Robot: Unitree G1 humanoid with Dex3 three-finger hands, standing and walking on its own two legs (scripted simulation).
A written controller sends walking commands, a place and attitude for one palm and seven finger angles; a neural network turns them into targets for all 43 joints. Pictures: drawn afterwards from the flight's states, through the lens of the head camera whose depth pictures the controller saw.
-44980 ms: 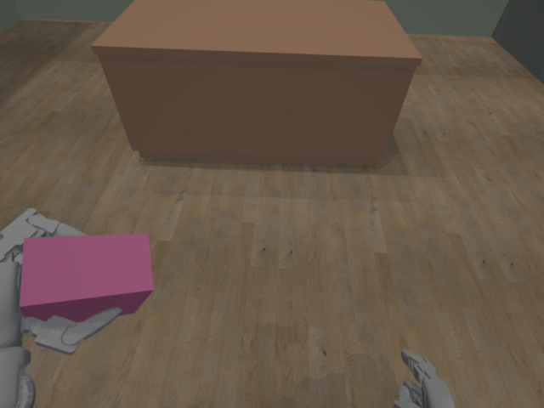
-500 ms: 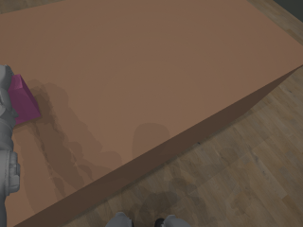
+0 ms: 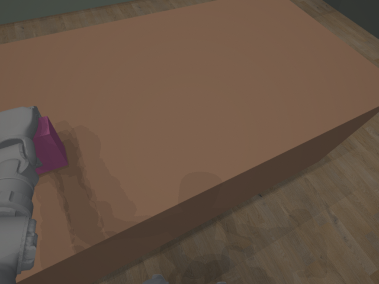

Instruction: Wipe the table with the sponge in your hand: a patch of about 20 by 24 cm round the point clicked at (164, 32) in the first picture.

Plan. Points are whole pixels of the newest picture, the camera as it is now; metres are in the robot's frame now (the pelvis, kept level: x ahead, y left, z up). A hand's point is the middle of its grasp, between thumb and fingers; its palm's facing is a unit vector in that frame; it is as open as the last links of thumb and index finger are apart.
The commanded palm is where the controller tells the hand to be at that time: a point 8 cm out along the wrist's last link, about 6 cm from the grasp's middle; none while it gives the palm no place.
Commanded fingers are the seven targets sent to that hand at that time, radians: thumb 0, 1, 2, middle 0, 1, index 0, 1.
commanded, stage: wipe back along the first lane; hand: left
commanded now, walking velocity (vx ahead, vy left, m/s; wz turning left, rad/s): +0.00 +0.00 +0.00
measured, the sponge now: (33, 154) +0.40 +0.37 -0.03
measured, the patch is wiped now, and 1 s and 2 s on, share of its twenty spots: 0.85 0.90 0.95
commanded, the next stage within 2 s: lift the sponge slowly off the table in 1.80 s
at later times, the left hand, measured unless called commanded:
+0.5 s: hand (28, 152) +0.38 +0.36 +0.00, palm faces -0.11 -0.02 -0.99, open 10.4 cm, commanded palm +0.34 +0.32 +0.03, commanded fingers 0.00 0.10 1.30 -1.20 -1.60 -1.20 -1.60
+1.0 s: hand (32, 176) +0.33 +0.33 +0.00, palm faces -0.06 -0.04 -1.00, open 10.4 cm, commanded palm +0.28 +0.30 +0.03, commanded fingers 0.00 0.10 1.30 -1.20 -1.60 -1.20 -1.60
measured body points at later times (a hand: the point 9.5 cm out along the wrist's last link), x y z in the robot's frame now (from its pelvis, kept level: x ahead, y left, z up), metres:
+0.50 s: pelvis +0.00 +0.01 +0.00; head +0.08 +0.02 +0.44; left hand +0.38 +0.36 +0.05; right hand +0.05 -0.26 -0.12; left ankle -0.01 +0.06 -0.70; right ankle -0.02 -0.13 -0.70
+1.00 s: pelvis +0.01 +0.00 +0.01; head +0.05 +0.01 +0.46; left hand +0.33 +0.33 +0.06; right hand +0.17 -0.24 -0.10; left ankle -0.01 +0.06 -0.70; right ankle -0.02 -0.13 -0.70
